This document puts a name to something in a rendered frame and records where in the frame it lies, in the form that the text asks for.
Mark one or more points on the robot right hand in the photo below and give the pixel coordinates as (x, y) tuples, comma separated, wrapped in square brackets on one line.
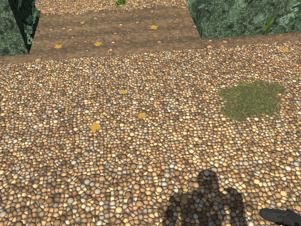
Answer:
[(281, 217)]

